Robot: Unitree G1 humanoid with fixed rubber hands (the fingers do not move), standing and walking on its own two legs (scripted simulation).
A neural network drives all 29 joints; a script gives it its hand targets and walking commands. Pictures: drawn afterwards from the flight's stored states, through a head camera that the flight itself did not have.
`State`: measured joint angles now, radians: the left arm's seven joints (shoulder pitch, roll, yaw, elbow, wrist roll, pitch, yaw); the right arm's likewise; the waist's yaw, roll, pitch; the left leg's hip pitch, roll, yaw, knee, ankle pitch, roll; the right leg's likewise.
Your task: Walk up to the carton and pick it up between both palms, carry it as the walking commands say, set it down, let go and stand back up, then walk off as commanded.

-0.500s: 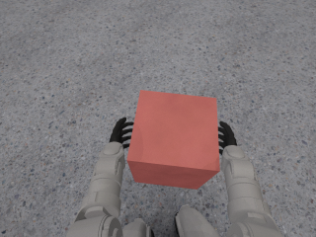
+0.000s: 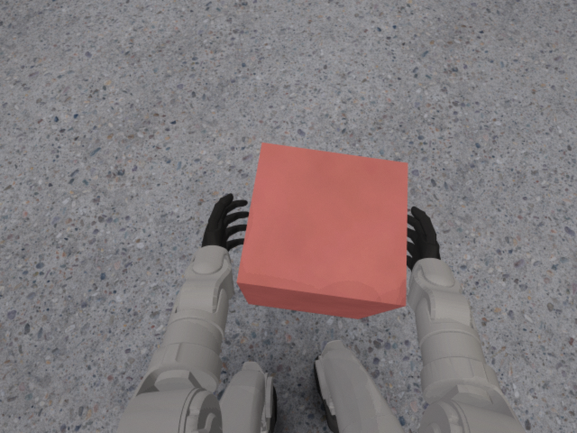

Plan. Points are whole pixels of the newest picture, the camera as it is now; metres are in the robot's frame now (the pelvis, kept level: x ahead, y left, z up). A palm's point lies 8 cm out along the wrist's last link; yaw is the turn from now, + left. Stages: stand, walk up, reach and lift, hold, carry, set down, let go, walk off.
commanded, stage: set down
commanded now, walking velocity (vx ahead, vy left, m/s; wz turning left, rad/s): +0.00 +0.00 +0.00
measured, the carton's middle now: (316, 243) +0.39 -0.07 -0.12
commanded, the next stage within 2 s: none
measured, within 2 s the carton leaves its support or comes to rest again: neither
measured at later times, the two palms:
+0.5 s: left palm (232, 248) +0.41 +0.07 -0.16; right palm (403, 257) +0.36 -0.22 -0.16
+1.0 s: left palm (239, 247) +0.44 +0.07 -0.24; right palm (390, 256) +0.38 -0.23 -0.25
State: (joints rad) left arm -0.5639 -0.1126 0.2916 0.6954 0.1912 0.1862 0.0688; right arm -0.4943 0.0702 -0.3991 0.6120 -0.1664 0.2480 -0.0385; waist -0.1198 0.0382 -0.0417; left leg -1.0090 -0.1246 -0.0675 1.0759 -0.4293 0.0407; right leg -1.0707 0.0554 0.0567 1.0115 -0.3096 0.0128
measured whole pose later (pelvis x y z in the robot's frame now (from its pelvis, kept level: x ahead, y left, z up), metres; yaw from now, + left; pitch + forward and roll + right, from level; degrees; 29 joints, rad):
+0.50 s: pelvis -0.02 +0.00 -0.08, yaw +0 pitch +31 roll +0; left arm -0.76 -0.06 0.27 0.74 0.12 0.20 0.12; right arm -0.70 -0.01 -0.40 0.68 -0.11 0.25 -0.05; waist -0.11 0.04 -0.05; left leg -1.43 -0.15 -0.04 1.43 -0.52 0.03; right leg -1.50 0.08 0.07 1.36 -0.39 0.02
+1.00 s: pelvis -0.04 -0.01 -0.15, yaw +1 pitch +34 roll +1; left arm -0.98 0.02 0.27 0.83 0.10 0.21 0.12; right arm -0.87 -0.05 -0.40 0.72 -0.08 0.26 -0.09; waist -0.11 0.03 0.00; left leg -1.70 -0.17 -0.04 1.68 -0.58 0.00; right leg -1.78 0.10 0.06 1.62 -0.43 0.02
